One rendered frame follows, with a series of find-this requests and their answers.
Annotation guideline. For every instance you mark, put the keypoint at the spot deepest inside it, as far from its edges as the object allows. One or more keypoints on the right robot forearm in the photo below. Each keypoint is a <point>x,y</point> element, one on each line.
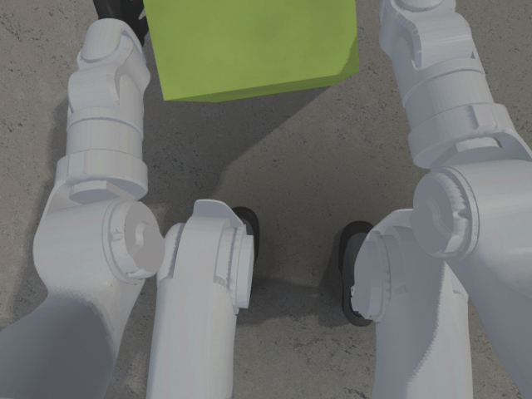
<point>442,86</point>

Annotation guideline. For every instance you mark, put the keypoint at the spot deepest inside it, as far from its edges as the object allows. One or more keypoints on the robot left hand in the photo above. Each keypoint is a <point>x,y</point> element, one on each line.
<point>126,10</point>

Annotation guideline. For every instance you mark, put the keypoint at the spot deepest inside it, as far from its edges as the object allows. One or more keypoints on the left robot upper arm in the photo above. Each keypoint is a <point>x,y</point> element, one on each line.
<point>94,259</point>

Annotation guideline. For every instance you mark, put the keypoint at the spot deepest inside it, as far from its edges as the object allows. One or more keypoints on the left robot forearm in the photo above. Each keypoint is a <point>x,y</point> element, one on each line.
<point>104,121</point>

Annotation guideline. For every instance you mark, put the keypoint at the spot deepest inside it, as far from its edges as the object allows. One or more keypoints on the carton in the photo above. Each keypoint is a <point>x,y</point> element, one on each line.
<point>226,50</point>

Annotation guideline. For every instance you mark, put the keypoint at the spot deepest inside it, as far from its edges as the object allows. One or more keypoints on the right robot upper arm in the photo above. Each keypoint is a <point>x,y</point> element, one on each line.
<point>478,218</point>

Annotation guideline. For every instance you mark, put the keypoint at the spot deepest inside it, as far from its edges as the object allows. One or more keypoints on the robot left shin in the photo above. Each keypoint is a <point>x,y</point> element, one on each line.
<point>202,207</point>

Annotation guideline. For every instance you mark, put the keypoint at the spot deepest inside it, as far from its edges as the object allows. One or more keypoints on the robot right thigh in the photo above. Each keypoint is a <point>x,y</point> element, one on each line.
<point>422,334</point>

